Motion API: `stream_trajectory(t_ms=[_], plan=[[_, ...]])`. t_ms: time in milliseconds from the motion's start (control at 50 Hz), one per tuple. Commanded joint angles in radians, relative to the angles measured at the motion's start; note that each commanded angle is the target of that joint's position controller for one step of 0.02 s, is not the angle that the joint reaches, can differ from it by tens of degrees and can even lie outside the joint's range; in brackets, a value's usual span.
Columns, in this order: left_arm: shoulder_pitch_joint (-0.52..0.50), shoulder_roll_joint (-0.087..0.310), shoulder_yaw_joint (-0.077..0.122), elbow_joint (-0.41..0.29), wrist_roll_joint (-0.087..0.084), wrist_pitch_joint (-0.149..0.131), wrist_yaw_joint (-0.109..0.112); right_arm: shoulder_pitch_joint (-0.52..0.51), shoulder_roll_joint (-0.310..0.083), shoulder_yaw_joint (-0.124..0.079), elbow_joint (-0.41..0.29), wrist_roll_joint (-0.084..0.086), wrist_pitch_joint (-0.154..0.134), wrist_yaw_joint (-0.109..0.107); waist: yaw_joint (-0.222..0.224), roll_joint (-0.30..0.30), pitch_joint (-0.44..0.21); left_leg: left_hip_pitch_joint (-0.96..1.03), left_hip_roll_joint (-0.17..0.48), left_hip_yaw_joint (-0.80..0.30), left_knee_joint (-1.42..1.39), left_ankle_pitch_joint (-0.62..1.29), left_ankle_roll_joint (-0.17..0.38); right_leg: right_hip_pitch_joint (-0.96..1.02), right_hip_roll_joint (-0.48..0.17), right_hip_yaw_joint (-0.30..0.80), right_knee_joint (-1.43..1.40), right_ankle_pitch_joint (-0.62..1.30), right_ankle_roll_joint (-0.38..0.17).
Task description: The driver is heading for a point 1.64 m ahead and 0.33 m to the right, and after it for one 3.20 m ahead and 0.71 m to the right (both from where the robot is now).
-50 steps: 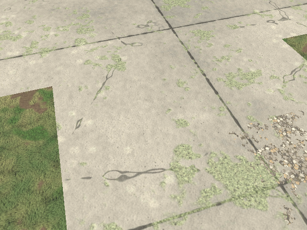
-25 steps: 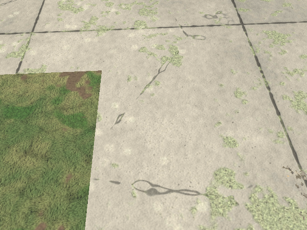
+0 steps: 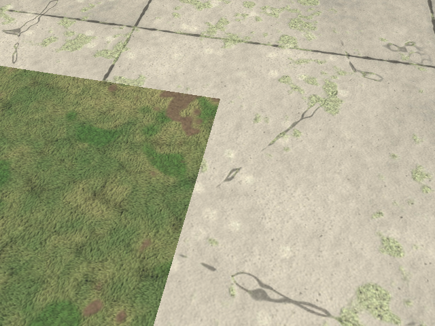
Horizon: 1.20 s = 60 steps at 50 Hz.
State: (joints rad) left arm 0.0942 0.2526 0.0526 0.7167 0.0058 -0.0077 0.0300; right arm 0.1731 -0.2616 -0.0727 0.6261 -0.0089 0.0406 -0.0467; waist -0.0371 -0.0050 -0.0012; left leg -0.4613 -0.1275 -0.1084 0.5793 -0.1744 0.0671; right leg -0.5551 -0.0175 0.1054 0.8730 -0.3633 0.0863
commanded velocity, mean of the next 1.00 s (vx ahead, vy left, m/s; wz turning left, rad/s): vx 0.00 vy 0.00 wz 0.15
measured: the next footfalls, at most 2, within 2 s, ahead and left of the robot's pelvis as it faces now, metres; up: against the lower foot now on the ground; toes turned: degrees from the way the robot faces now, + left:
right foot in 0.08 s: +0.08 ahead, -0.14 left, +0.00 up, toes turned +7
left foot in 0.40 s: +0.01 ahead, +0.14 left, +0.00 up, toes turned +5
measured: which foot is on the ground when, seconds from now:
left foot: down 0.00-0.08, up 0.10-0.38, down 0.40-1.00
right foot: up 0.00-0.06, down 0.08-1.00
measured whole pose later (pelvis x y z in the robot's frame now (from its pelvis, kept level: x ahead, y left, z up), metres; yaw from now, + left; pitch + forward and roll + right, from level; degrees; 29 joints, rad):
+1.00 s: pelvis +0.00 +0.01 +0.00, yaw +7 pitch -1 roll +1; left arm 0.27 0.20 0.04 0.81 0.02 0.00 0.02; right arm 0.29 -0.16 0.00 0.77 -0.02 -0.01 -0.02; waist 0.01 -0.01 0.00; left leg -0.24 -0.02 -0.02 0.59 -0.34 0.00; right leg -0.31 -0.07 0.05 0.60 -0.28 0.07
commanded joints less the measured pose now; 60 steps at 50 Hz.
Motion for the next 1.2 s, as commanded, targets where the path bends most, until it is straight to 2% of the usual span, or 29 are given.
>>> stream_trajectory(t_ms=[20,40,60,80,100,120,140,160,180,200,220,260,280,300,320,340,360,380,400,420,440,460,480,500,520,560,700,800,1200], plan=[[0.017,0.079,0.021,-0.09,-0.01,-0.025,-0.013,-0.044,-0.149,-0.036,-0.117,-0.004,-0.002,0.003,0.024,0.168,-0.184,0.191,0.249,-0.35,-0.128,0.129,0.157,0.082,0.048,-0.032,-0.114,-0.025,-0.015],[0.058,0.08,0.023,-0.08,-0.012,-0.027,-0.019,-0.051,-0.135,-0.028,-0.123,0.003,0.003,0.006,0.041,0.183,-0.185,0.191,0.245,-0.343,-0.105,0.162,0.145,0.142,0.049,-0.046,-0.207,0.001,-0.029],[0.106,0.082,0.027,-0.07,-0.011,-0.033,-0.021,-0.063,-0.114,-0.02,-0.124,0.014,0.007,0.001,0.074,0.179,-0.168,0.142,0.224,-0.332,-0.079,0.14,0.11,0.249,0.036,-0.056,-0.346,0.106,-0.047],[0.14,0.138,0.044,-0.07,0.015,-0.04,-0.025,-0.015,-0.068,-0.008,-0.12,0.015,0.012,0.0,0.063,0.108,-0.156,0.028,0.183,-0.286,-0.005,-0.032,0.056,0.373,-0.089,0.056,-0.448,0.154,-0.102],[0.117,0.247,0.068,-0.082,0.052,-0.034,-0.02,-0.009,-0.016,0.004,-0.147,0.014,0.003,-0.002,0.014,-0.235,-0.109,-0.193,0.002,-0.061,0.225,-0.343,-0.01,0.43,-0.326,0.372,-0.535,0.315,-0.256],[0.095,0.208,0.062,-0.111,0.085,-0.041,-0.022,-0.057,-0.09,-0.018,-0.157,0.0,-0.027,0.005,0.042,-0.349,-0.084,-0.261,0.0,-0.055,0.543,-0.515,-0.066,0.328,-0.443,0.591,-0.593,0.387,-0.427],[0.044,0.162,0.05,-0.143,0.067,-0.043,-0.014,-0.032,-0.148,-0.035,-0.129,0.005,-0.037,0.014,0.017,-0.203,-0.083,-0.268,0.011,-0.104,0.72,-0.431,-0.072,0.31,-0.41,0.506,-0.556,0.38,-0.421],[0.005,0.131,0.042,-0.152,0.042,-0.039,-0.01,0.0,-0.145,-0.036,-0.087,0.009,-0.031,0.016,-0.003,-0.111,-0.073,-0.253,0.021,-0.086,0.779,-0.356,-0.086,0.298,-0.327,0.359,-0.516,0.365,-0.351],[-0.018,0.112,0.034,-0.16,0.017,-0.034,-0.008,0.021,-0.123,-0.03,-0.065,0.007,-0.021,0.012,-0.012,-0.076,-0.064,-0.246,0.035,-0.072,0.801,-0.297,-0.101,0.299,-0.259,0.267,-0.502,0.332,-0.296],[-0.016,0.097,0.024,-0.159,0.007,-0.03,-0.008,0.023,-0.09,-0.018,-0.058,0.008,-0.015,0.012,-0.008,-0.069,-0.056,-0.228,0.043,-0.063,0.809,-0.252,-0.118,0.285,-0.224,0.211,-0.5,0.344,-0.281],[-0.012,0.09,0.018,-0.155,0.011,-0.022,-0.012,0.023,-0.058,-0.004,-0.059,0.008,-0.014,0.016,-0.012,-0.075,-0.056,-0.183,0.057,-0.026,0.745,-0.216,-0.129,0.266,-0.178,0.138,-0.503,0.327,-0.264],[0.013,0.076,0.015,-0.151,0.018,-0.01,-0.016,-0.015,-0.01,0.024,-0.067,0.008,-0.014,0.019,0.015,-0.134,-0.076,-0.097,0.105,0.051,0.492,-0.214,-0.149,0.282,-0.131,0.056,-0.503,0.275,-0.253],[0.03,0.083,0.017,-0.147,0.019,-0.003,-0.02,-0.043,0.011,0.036,-0.074,0.006,-0.016,0.019,0.038,-0.168,-0.086,-0.025,0.125,0.081,0.363,-0.25,-0.152,0.279,-0.126,0.044,-0.503,0.251,-0.257],[0.07,0.117,0.027,-0.137,0.023,0.005,-0.024,-0.057,0.016,0.041,-0.08,0.004,-0.018,0.026,0.064,-0.212,-0.088,0.021,0.125,0.116,0.29,-0.306,-0.149,0.295,-0.144,0.055,-0.499,0.238,-0.276],[0.105,0.14,0.034,-0.129,0.02,0.01,-0.027,-0.058,-0.005,0.035,-0.078,0.011,-0.02,0.03,0.08,-0.232,-0.083,0.051,0.124,0.129,0.219,-0.323,-0.146,0.304,-0.167,0.086,-0.49,0.228,-0.293],[0.112,0.134,0.03,-0.127,0.013,0.014,-0.027,-0.047,-0.019,0.03,-0.07,0.02,-0.021,0.031,0.08,-0.229,-0.076,0.091,0.127,0.124,0.108,-0.277,-0.139,0.299,-0.178,0.106,-0.477,0.199,-0.292],[0.103,0.126,0.025,-0.129,0.004,0.017,-0.027,-0.007,-0.021,0.026,-0.05,0.021,-0.023,0.033,0.056,-0.219,-0.065,0.166,0.117,0.14,-0.042,-0.152,-0.118,0.273,-0.178,0.107,-0.451,0.198,-0.277],[0.137,0.103,0.016,-0.114,-0.004,0.013,-0.027,0.018,-0.026,0.025,-0.037,0.014,-0.026,0.033,0.045,-0.2,-0.049,0.24,0.114,0.123,-0.176,-0.06,-0.087,0.234,-0.16,0.096,-0.429,0.21,-0.237],[0.163,0.087,0.009,-0.106,0.0,0.0,-0.028,0.045,-0.065,0.021,-0.046,-0.005,-0.03,0.031,0.045,-0.138,-0.073,0.355,0.185,0.018,-0.185,0.068,-0.046,0.155,-0.135,0.064,-0.372,0.18,-0.172],[0.181,0.038,-0.006,-0.124,0.032,-0.018,-0.037,0.078,-0.146,0.008,-0.054,-0.023,-0.03,0.026,0.085,0.1,-0.13,0.449,0.361,-0.162,-0.151,0.326,0.027,0.045,-0.043,-0.054,-0.183,-0.012,-0.095],[0.126,0.016,-0.016,-0.152,0.023,-0.031,-0.039,0.019,-0.093,0.025,-0.027,-0.036,-0.031,0.039,0.085,0.335,-0.102,0.219,0.411,-0.218,-0.208,0.175,0.139,0.107,-0.048,-0.073,-0.268,-0.114,-0.049],[0.085,0.068,-0.005,-0.141,0.02,-0.031,-0.036,-0.083,-0.013,0.05,-0.074,-0.036,-0.042,0.049,0.086,0.232,-0.05,0.148,0.312,-0.133,-0.21,0.026,0.092,0.211,-0.058,-0.066,-0.297,0.03,-0.033],[0.07,0.063,-0.003,-0.121,0.03,-0.028,-0.038,-0.059,0.015,0.055,-0.053,-0.04,-0.05,0.052,0.073,0.178,-0.068,0.148,0.245,-0.06,-0.178,-0.047,0.031,0.257,-0.041,-0.08,-0.309,0.127,-0.03],[0.086,0.064,-0.002,-0.104,0.035,-0.02,-0.037,-0.023,-0.014,0.047,-0.045,-0.031,-0.058,0.052,0.057,0.135,-0.07,0.142,0.21,-0.022,-0.162,-0.087,0.003,0.287,-0.034,-0.079,-0.307,0.161,-0.031],[0.101,0.08,0.002,-0.105,0.034,-0.015,-0.037,-0.007,-0.028,0.044,-0.035,-0.021,-0.064,0.052,0.053,0.099,-0.04,0.118,0.201,-0.017,-0.16,-0.115,-0.008,0.289,-0.043,-0.063,-0.326,0.175,-0.038],[0.117,0.056,-0.003,-0.091,0.017,-0.015,-0.039,0.036,-0.015,0.05,-0.015,-0.015,-0.062,0.047,0.053,0.059,-0.002,0.106,0.186,-0.003,-0.152,-0.131,-0.015,0.285,-0.038,-0.066,-0.338,0.147,-0.055],[0.146,0.047,0.0,-0.041,0.017,-0.013,-0.028,0.057,0.01,0.055,0.008,-0.012,-0.06,0.04,0.047,0.016,0.004,0.122,0.173,0.011,-0.14,-0.092,-0.007,0.294,-0.039,-0.066,-0.347,0.165,-0.045],[0.162,0.047,0.004,-0.012,0.015,-0.009,-0.015,0.078,0.02,0.055,0.037,-0.01,-0.065,0.035,0.046,0.009,0.0,0.133,0.163,0.027,-0.132,-0.058,-0.011,0.302,-0.04,-0.066,-0.344,0.18,-0.042],[0.218,0.035,0.016,0.133,0.006,0.006,0.008,0.179,0.019,0.047,0.17,-0.001,-0.066,0.006,0.042,0.002,0.029,0.158,0.144,0.067,-0.145,-0.017,-0.03,0.312,-0.035,-0.076,-0.37,0.21,-0.046]])
Keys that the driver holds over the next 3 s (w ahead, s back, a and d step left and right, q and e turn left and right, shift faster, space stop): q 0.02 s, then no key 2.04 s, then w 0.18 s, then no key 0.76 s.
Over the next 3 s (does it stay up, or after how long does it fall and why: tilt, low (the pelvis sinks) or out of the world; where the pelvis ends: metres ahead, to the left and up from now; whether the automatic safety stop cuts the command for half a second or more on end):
stays up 0.09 0.01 0.01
